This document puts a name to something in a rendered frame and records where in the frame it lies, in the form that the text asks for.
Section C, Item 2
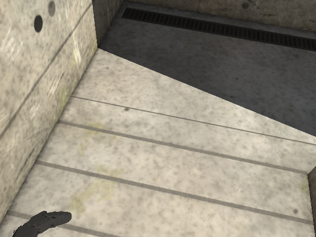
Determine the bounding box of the robot left hand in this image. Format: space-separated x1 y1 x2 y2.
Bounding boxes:
12 210 72 237

